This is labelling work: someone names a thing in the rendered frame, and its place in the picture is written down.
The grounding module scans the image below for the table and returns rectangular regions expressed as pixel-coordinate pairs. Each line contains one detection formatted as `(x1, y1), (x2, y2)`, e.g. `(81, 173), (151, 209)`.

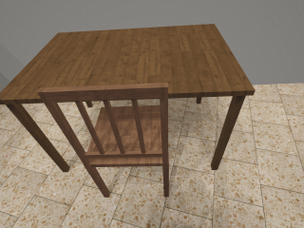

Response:
(0, 24), (255, 173)

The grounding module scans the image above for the chair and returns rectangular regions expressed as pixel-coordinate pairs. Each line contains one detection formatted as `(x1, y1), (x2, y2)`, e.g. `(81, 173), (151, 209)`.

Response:
(37, 83), (169, 198)

